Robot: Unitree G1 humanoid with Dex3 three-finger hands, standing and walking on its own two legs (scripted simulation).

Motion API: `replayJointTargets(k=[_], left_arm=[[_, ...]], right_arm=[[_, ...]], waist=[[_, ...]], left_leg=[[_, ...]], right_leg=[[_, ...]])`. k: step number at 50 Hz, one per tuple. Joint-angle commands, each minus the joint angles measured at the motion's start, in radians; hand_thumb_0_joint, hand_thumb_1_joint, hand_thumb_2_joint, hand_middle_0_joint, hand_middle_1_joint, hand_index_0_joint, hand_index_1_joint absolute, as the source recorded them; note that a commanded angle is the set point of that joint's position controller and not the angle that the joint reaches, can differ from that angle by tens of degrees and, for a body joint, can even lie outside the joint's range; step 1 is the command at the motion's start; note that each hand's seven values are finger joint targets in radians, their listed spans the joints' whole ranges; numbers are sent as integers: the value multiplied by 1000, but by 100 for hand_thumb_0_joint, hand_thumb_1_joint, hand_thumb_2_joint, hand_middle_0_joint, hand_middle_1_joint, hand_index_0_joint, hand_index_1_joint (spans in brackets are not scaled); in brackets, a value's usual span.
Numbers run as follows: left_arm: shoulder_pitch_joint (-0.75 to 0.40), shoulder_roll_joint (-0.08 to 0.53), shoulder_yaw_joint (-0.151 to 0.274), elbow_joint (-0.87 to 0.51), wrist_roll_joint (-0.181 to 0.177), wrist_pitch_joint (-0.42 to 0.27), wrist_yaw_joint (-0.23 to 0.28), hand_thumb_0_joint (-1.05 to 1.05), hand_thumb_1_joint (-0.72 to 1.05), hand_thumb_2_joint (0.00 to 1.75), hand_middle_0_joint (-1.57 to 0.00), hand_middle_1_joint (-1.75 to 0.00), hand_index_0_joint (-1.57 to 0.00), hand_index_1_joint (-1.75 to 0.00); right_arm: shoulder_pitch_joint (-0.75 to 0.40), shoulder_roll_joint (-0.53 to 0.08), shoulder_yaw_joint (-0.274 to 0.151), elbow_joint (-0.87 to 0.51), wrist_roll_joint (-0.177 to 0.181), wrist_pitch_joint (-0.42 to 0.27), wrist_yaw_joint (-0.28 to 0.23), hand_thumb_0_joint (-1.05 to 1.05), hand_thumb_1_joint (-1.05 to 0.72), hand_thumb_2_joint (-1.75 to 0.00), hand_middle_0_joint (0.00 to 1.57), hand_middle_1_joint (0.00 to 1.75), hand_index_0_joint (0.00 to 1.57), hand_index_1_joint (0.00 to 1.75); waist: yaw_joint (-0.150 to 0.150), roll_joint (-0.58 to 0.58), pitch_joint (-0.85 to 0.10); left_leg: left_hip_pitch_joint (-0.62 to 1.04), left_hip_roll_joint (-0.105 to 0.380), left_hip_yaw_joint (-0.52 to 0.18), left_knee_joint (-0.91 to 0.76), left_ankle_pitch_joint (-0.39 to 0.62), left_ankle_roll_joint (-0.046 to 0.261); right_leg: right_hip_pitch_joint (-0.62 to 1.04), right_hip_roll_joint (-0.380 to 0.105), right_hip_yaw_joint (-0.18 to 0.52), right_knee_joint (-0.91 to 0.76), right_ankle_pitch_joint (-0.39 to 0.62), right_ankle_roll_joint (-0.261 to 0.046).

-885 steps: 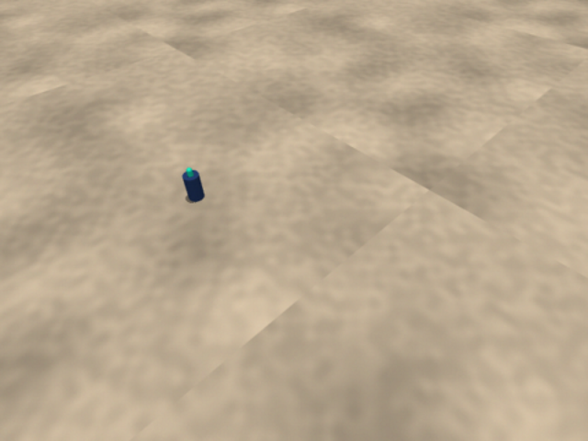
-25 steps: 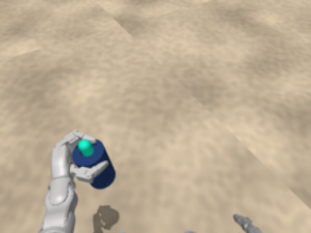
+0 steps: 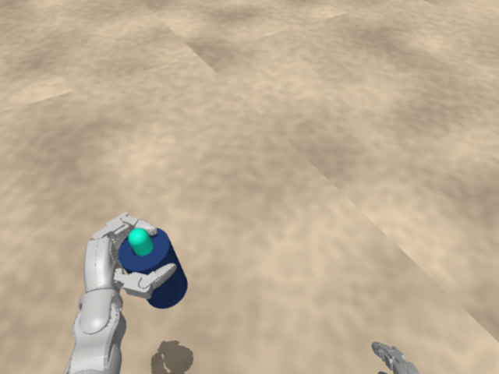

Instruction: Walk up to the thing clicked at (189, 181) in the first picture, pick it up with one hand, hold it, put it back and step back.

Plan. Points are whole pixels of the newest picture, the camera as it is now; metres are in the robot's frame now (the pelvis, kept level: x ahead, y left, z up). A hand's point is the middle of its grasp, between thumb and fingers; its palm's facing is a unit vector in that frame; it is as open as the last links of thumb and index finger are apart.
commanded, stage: hold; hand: left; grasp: from the side
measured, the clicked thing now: (153, 263) +0.33 +0.16 -0.01
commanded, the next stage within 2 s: none
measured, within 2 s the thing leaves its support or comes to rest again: neither
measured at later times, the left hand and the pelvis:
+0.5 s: hand (140, 257) +0.32 +0.17 +0.03, palm faces +0.15 -0.99 -0.04, open 8.9 cm; pelvis +0.00 +0.00 +0.00, yaw +0 degrees
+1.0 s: hand (140, 252) +0.32 +0.17 +0.04, palm faces +0.14 -0.99 -0.04, open 8.9 cm; pelvis +0.00 +0.00 +0.01, yaw +0 degrees
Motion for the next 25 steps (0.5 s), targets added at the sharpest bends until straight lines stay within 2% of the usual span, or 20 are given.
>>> replayJointTargets(k=[1,3,6,7,8,10,12,13,14,15,16,17,18,19,20,21,22,23,25], left_arm=[[-380,138,70,-379,-46,-146,0,0,13,117,-123,-138,-125,-138],[-413,140,53,-400,-42,-148,-5,0,13,117,-123,-138,-125,-138],[-408,151,68,-394,-45,-148,-5,0,11,118,-124,-139,-125,-138],[-399,149,71,-414,-49,-146,-3,0,14,117,-122,-137,-124,-137],[-447,177,80,-477,-51,-150,-1,0,14,116,-123,-137,-124,-136],[-387,123,36,-422,-52,-137,-7,0,11,117,-121,-137,-123,-137],[-386,140,63,-395,-56,-133,-8,0,11,117,-121,-137,-122,-136],[-410,147,51,-423,-52,-136,-11,0,11,116,-120,-136,-122,-136],[-392,133,45,-391,-50,-136,-12,0,12,117,-121,-136,-122,-136],[-406,153,58,-439,-52,-141,-9,0,12,117,-122,-138,-124,-138],[-359,122,46,-363,-53,-132,-13,0,13,118,-123,-138,-124,-138],[-404,175,86,-454,-54,-144,-8,0,12,117,-121,-137,-123,-137],[-393,165,70,-430,-50,-144,-12,0,12,117,-121,-136,-123,-136],[-355,128,42,-386,-51,-135,-16,0,11,116,-121,-137,-123,-136],[-346,121,53,-349,-54,-132,-15,0,12,118,-121,-138,-123,-137],[-404,157,79,-394,-55,-141,-11,0,13,118,-121,-137,-123,-137],[-417,167,80,-395,-49,-144,-10,0,16,118,-120,-136,-122,-136],[-394,150,61,-371,-48,-144,-16,0,14,119,-121,-137,-123,-137],[-391,152,69,-392,-49,-146,-16,0,12,119,-122,-139,-124,-139]], right_arm=[[-25,-129,-52,-125,-1,-40,-10,0,-93,-91,20,30,20,30],[-20,-131,-53,-123,-2,-43,-9,0,-94,-91,20,30,20,30],[-29,-132,-53,-125,0,-47,-9,0,-93,-91,20,30,20,30],[-25,-130,-51,-128,1,-48,-10,0,-93,-91,20,30,20,30],[-25,-133,-52,-125,4,-50,-14,0,-93,-91,20,30,20,30],[-29,-127,-47,-124,2,-55,-15,0,-93,-91,20,30,20,30],[-28,-132,-50,-117,2,-60,-16,0,-93,-91,20,30,20,30],[-30,-132,-49,-121,5,-59,-17,0,-93,-91,20,30,20,30],[-29,-132,-49,-116,3,-59,-16,0,-93,-91,20,30,20,30],[-32,-128,-49,-115,4,-61,-16,0,-93,-91,20,30,20,30],[-29,-132,-49,-117,4,-63,-16,0,-93,-91,20,30,20,30],[-31,-128,-51,-115,6,-63,-16,0,-93,-91,20,30,20,30],[-34,-130,-51,-115,4,-63,-15,0,-94,-91,20,30,20,30],[-33,-124,-46,-114,3,-63,-14,0,-94,-91,20,30,20,30],[-27,-131,-53,-111,3,-63,-13,0,-93,-91,20,30,20,30],[-36,-131,-51,-109,4,-63,-12,0,-93,-91,20,30,20,30],[-24,-130,-54,-100,4,-62,-14,0,-93,-91,20,30,20,30],[-32,-130,-51,-107,4,-60,-13,0,-93,-91,20,30,20,30],[-36,-131,-54,-110,4,-63,-12,0,-93,-91,20,30,20,30]], waist=[[5,64,-345],[0,69,-353],[1,83,-347],[6,72,-369],[2,83,-368],[-10,55,-343],[-3,51,-342],[-7,59,-347],[-6,53,-327],[4,69,-327],[-5,36,-311],[15,55,-347],[5,67,-338],[-1,37,-312],[-4,31,-314],[3,55,-311],[2,49,-332],[-1,44,-309],[4,69,-320]], left_leg=[[199,-49,8,-125,262,20],[214,-45,3,-130,269,18],[220,-46,3,-134,260,18],[225,-46,5,-133,272,19],[230,-50,9,-138,251,21],[223,-51,9,-138,243,24],[222,-48,7,-138,253,23],[229,-49,8,-141,255,23],[222,-49,5,-141,258,22],[220,-52,11,-143,251,23],[216,-51,10,-140,254,24],[215,-52,11,-143,248,24],[219,-56,15,-142,244,24],[211,-52,12,-142,249,25],[209,-52,12,-141,255,25],[210,-52,13,-143,249,24],[214,-52,12,-140,256,25],[217,-51,10,-146,257,25],[223,-54,14,-149,238,24]], right_leg=[[136,42,-10,-107,304,-28],[138,45,-14,-107,303,-30],[130,43,-12,-113,292,-31],[146,44,-11,-115,309,-29],[150,40,-7,-122,297,-27],[143,41,-6,-129,294,-23],[141,42,-8,-129,301,-25],[147,40,-8,-129,304,-24],[139,40,-10,-129,303,-25],[146,36,-7,-132,302,-23],[145,38,-7,-135,303,-22],[166,37,-6,-135,300,-22],[163,33,-3,-137,299,-21],[155,38,-7,-137,302,-20],[151,37,-7,-135,308,-21],[145,35,-4,-136,304,-21],[155,33,-3,-134,315,-21],[148,35,-6,-137,309,-22],[142,34,-3,-142,290,-23]])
